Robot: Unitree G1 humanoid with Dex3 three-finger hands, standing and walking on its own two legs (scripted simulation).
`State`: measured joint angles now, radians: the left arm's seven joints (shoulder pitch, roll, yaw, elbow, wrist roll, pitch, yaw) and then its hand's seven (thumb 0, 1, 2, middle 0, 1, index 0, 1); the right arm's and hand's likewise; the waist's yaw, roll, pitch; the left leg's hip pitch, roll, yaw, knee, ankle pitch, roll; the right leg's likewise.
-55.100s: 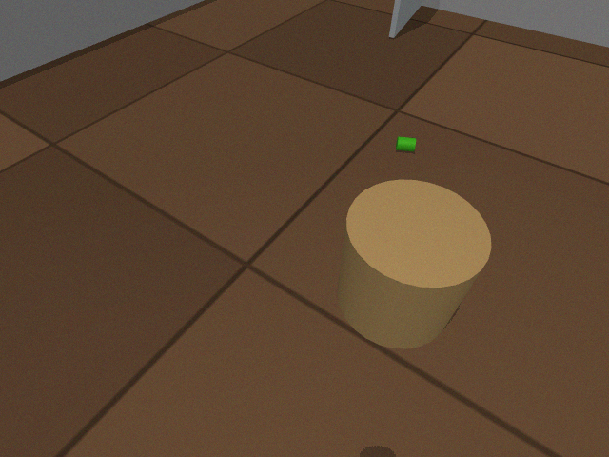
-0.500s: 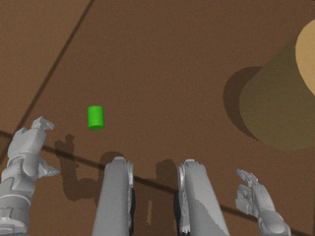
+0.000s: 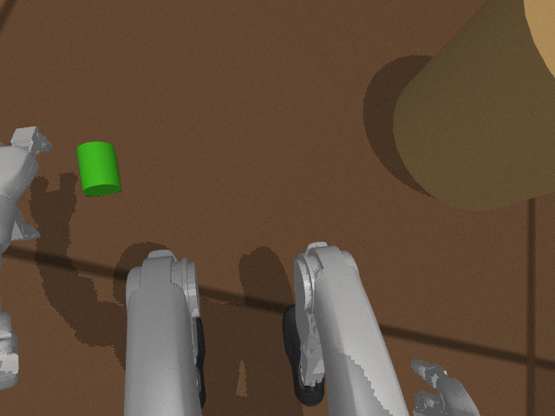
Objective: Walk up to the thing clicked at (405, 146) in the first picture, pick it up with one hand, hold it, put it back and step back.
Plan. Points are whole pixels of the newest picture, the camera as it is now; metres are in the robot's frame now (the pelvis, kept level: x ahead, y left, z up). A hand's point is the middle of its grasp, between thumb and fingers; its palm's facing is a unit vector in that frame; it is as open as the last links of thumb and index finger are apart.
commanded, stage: rise first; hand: left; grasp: from above
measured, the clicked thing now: (99, 169) +0.53 +0.33 -0.35
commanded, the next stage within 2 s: none
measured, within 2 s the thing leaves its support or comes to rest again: neither
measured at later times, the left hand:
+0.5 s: hand (47, 179) +0.45 +0.35 -0.19, palm faces -0.45 -0.08 -0.89, open 14.2 cm
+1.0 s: hand (57, 176) +0.47 +0.35 -0.22, palm faces -0.44 -0.09 -0.89, open 14.3 cm
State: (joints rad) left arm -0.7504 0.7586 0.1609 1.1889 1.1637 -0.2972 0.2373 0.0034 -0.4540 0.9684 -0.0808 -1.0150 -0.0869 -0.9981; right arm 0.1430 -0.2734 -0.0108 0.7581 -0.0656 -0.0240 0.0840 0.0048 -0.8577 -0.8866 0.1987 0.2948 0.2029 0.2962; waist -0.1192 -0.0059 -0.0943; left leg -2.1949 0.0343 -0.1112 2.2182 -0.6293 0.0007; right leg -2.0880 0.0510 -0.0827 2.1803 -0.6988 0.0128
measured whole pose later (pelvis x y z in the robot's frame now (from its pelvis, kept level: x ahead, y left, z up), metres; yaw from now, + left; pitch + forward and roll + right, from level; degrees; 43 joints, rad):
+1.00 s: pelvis +0.01 +0.00 -0.05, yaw -4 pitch +34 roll -10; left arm -0.93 0.89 0.17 1.40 1.25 -0.26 0.33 0.00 -0.54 1.01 -0.08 -0.98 -0.07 -0.98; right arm 0.12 -0.27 0.10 0.73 -0.14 -0.01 0.14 0.00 -0.90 -0.90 0.20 0.29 0.20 0.30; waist -0.21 -0.05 -0.01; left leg -2.34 0.04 -0.17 2.40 -0.67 0.00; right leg -2.21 0.07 -0.13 2.33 -0.72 0.03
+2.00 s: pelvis +0.01 +0.01 -0.06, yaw -5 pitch +32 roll -11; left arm -0.97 0.98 0.18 1.43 1.25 -0.27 0.31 0.00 -0.58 1.05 -0.08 -0.97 -0.06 -0.99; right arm 0.11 -0.28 0.16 0.70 -0.16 0.00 0.15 0.00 -0.91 -0.90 0.20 0.30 0.20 0.30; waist -0.24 -0.06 0.03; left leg -2.36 0.04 -0.19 2.45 -0.67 0.01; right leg -2.22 0.08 -0.15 2.36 -0.72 0.04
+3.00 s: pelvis +0.01 +0.01 -0.06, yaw -5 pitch +32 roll -11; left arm -0.98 0.98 0.17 1.40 1.24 -0.27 0.27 0.00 -0.59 1.07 -0.09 -0.96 -0.06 -0.99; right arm 0.12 -0.28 0.16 0.69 -0.15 0.01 0.15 0.00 -0.91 -0.90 0.20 0.30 0.20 0.30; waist -0.24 -0.06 0.02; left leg -2.35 0.03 -0.19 2.44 -0.66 0.01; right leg -2.21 0.08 -0.15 2.34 -0.71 0.04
